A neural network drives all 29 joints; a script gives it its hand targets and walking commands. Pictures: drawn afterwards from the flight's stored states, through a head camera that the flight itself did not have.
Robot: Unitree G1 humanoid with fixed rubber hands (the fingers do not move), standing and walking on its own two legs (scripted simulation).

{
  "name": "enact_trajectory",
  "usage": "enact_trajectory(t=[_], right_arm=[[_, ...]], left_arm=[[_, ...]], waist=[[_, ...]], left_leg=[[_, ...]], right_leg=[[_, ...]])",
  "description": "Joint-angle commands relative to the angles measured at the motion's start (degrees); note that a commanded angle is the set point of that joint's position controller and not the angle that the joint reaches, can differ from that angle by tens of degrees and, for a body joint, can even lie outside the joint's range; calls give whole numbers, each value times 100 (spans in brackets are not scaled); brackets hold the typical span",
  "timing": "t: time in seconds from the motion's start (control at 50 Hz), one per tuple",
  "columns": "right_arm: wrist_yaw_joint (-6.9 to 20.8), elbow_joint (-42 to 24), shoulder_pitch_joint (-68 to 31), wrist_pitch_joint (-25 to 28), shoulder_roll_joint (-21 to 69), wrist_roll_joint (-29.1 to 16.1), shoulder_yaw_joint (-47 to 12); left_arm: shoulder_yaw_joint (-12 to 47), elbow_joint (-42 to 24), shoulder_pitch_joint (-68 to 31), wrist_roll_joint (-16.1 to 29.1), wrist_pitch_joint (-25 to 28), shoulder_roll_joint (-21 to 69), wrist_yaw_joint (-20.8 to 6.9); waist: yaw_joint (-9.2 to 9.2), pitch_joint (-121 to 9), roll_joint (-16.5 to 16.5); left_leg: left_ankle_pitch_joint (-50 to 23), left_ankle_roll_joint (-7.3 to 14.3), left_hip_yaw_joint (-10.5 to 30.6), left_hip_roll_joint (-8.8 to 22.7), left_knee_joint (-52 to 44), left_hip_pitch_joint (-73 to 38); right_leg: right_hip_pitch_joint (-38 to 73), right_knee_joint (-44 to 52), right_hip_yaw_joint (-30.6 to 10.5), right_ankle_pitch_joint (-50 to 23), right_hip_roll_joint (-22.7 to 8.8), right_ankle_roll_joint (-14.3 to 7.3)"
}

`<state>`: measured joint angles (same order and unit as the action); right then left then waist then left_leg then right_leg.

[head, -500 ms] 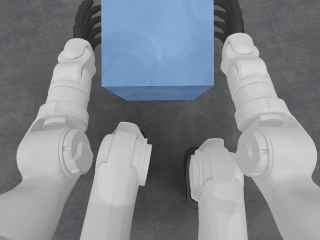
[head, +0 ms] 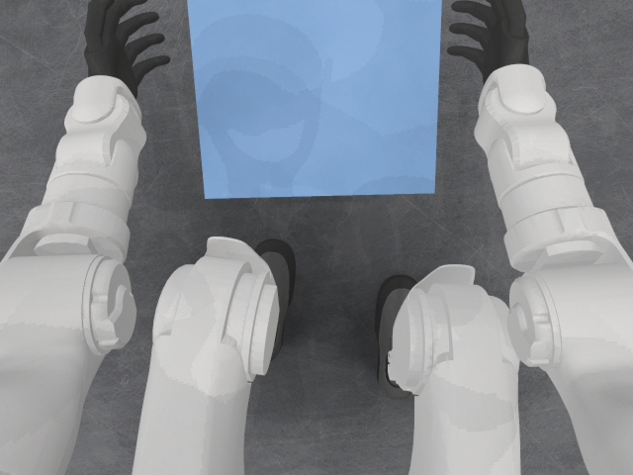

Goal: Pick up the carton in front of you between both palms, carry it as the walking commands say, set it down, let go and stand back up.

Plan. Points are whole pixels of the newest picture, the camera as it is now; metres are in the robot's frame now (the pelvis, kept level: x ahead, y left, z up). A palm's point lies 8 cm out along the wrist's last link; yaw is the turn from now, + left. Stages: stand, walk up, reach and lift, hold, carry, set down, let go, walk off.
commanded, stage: set down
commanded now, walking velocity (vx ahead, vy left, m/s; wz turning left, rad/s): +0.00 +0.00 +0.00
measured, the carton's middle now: (319, 99) +0.47 +0.06 -0.24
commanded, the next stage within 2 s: let go in 1.04 s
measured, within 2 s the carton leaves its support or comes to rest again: neither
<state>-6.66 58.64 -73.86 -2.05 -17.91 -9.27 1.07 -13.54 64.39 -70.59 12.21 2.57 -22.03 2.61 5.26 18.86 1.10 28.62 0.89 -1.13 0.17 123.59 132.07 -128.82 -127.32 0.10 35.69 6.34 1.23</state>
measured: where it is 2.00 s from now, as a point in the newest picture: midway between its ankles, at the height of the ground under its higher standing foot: (331, 338)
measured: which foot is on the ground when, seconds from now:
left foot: down 0.00-1.00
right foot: down 0.00-1.00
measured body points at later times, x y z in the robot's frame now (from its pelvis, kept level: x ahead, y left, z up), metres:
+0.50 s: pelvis +0.01 +0.00 +0.10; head +0.32 +0.03 +0.42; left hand +0.49 +0.28 -0.03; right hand +0.55 -0.11 -0.03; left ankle +0.13 +0.11 -0.33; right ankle +0.10 -0.11 -0.33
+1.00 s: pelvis +0.04 +0.00 +0.23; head +0.32 +0.03 +0.58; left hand +0.48 +0.29 +0.13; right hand +0.55 -0.11 +0.13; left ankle +0.13 +0.11 -0.33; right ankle +0.10 -0.11 -0.33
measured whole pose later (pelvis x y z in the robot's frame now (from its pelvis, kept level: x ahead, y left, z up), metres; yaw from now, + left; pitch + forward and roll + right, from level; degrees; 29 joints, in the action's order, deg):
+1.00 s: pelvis +0.04 +0.00 +0.23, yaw +1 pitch +45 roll -1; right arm -3.9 45.1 -55.1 -8.8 -11.1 0.8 11.6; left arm -19.4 44.4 -50.2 3.3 -6.1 -14.9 -2.7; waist 4.9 -6.4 1.8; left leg 21.3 0.4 1.4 -2.3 76.1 99.3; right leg -95.9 -78.3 -1.8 27.0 4.4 0.6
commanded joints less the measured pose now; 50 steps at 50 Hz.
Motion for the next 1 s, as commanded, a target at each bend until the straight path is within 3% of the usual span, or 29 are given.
enact_trajectory(t=[0.0, 0.14, 0.26, 0.38, 0.52, 0.64, 0.98], right_arm=[[-64, -1172, -1431, 47, -504, -49, 50], [-156, -1936, -1018, -389, -414, 83, 334], [-41, -1272, -552, -519, -228, 560, 890], [67, -1042, -293, -387, -112, 743, 1056], [87, -1722, -214, -483, 15, 740, 915], [92, -2214, -18, -689, 54, 806, 893], [314, -1914, 788, -523, 274, 1038, 1099]], left_arm=[[104, -971, -1099, 276, 43, -942, 14], [35, -2135, -563, 83, -470, -786, 117], [-150, -2014, -282, -344, -721, -246, 53], [-278, -1959, -24, -539, -648, -80, -40], [-467, -2396, 289, -597, -742, -256, -152], [-545, -2742, 535, -583, -896, -308, -312], [-707, -2555, 1137, -953, -717, -9, -545]], waist=[[359, -7475, 372], [347, -8527, 84], [145, -7002, -140], [122, -7103, -133], [293, -8023, 124], [251, -8371, 278], [183, -7624, 97]], left_leg=[[-2452, -207, 147, 22, -756, -4261], [-1963, -225, -43, -166, -1354, -5593], [-1396, -273, -4, -209, -1991, -4811], [-1663, -326, -21, -254, -2474, -4836], [-2007, -328, -133, -307, -3089, -5403], [-2274, -313, -192, -357, -3635, -5851], [-2818, -287, -68, -307, -5555, -7248]], right_leg=[[2934, 1025, 58, -1699, -247, 87], [3110, 1575, 364, -920, -71, -23], [2272, 2196, 305, -453, -62, -61], [2453, 2728, 285, -756, -29, -43], [3456, 3381, 299, -1125, 16, 28], [4325, 3973, 283, -1471, 28, 71], [5631, 5987, 34, -2141, -108, 123]])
